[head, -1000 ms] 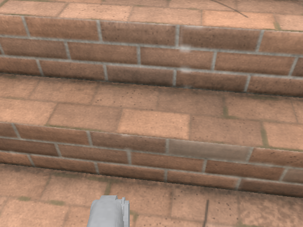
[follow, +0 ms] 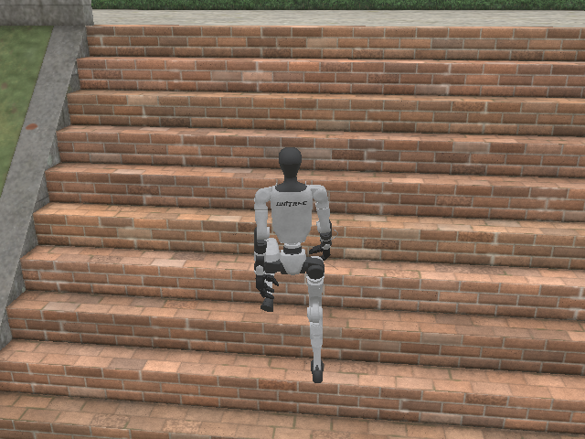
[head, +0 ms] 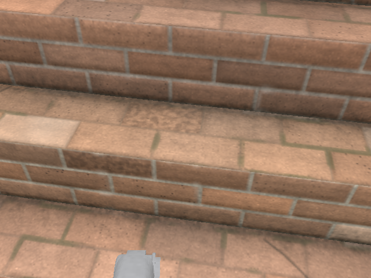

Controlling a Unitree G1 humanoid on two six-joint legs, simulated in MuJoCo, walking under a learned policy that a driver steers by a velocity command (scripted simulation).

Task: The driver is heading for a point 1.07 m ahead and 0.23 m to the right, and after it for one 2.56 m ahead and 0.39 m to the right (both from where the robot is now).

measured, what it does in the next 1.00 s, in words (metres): climbs, turning right: left foot 0.22 m higher, then right foot 0.22 m higher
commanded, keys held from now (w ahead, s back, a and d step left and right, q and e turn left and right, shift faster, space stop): w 0.02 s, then w+e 0.98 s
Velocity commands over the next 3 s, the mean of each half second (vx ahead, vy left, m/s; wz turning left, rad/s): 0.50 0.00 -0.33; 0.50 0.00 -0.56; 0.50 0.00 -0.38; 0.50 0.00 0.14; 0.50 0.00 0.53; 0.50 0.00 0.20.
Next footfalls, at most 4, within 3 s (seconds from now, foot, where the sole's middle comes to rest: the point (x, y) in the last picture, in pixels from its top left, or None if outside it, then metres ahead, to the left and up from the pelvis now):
0.10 left None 0.22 0.17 -0.55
0.72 right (236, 275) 0.42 -0.08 -0.33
1.34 left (158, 141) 0.63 0.12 -0.10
1.86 right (309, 169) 0.57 -0.23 -0.11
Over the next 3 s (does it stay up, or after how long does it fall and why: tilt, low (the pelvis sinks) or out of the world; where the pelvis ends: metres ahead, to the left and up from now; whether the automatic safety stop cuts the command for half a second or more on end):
stays up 0.82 -0.05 0.86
